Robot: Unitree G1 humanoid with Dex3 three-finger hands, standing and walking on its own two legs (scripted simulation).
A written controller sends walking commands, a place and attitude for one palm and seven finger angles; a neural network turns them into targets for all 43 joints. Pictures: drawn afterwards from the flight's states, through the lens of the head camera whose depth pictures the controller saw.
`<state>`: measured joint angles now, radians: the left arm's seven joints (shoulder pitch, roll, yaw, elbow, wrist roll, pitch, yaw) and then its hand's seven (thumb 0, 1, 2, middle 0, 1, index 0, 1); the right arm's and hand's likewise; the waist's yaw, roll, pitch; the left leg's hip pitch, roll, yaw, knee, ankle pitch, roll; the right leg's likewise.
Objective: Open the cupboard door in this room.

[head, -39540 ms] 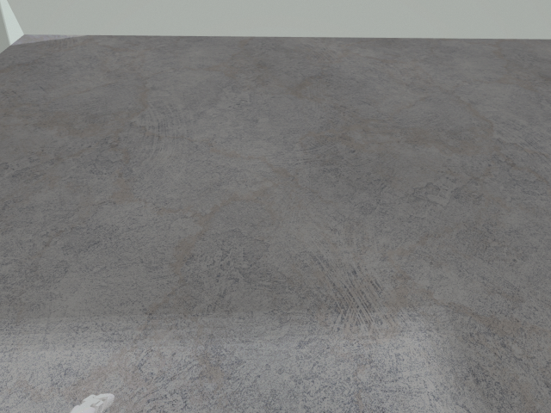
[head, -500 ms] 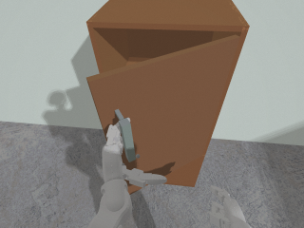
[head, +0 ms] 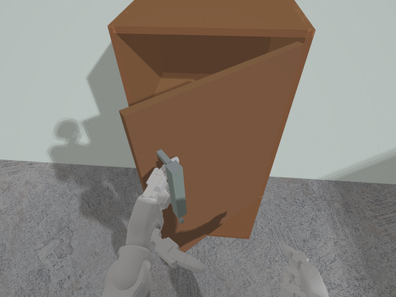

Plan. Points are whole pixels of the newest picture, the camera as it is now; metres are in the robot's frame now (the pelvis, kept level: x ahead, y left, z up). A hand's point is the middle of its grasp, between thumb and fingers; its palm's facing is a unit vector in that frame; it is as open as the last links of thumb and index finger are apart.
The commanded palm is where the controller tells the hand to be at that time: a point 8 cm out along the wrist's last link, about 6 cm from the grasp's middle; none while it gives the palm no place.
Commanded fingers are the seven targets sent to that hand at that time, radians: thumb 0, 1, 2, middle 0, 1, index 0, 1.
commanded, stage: slide the hand sideways off the handle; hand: left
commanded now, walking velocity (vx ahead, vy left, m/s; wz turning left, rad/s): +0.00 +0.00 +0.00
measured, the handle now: (171, 185) +0.30 +0.07 +0.10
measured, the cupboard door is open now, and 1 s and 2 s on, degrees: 42 41 41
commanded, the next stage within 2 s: draw the hand back to the body in 0.80 s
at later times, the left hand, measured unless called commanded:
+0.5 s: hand (147, 241) +0.19 +0.10 +0.10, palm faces -0.06 -1.00 -0.02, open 16.1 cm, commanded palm +0.16 +0.16 +0.10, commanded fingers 0.00 -0.50 0.30 -0.15 -0.30 -0.15 -0.30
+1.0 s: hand (121, 253) +0.17 +0.13 +0.10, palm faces -0.07 -1.00 -0.02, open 16.3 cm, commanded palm +0.14 +0.20 +0.11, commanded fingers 0.00 -0.50 0.30 -0.15 -0.30 -0.15 -0.30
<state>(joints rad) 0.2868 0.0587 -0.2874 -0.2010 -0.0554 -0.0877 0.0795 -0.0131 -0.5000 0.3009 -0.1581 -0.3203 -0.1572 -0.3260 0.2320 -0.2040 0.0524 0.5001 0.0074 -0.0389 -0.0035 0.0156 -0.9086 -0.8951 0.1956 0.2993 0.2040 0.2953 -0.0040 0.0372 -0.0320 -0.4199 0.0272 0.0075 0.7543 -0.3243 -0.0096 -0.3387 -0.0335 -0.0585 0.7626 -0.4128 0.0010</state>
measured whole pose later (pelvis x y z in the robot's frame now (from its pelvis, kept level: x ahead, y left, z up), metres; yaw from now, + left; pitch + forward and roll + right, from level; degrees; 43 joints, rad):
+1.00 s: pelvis +0.01 +0.00 -0.02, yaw +1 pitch +4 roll -2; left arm 0.66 0.20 -0.01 -0.46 -0.22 -0.18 -0.19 -0.01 -0.50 0.30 -0.15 -0.30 -0.16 -0.30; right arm 0.27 -0.22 0.02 0.43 0.04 -0.14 -0.05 0.02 -0.91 -0.89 0.20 0.30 0.21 0.30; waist 0.03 0.06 -0.09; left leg -0.58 0.04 -0.03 0.93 -0.42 -0.01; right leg -0.46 -0.02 -0.08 0.89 -0.49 0.00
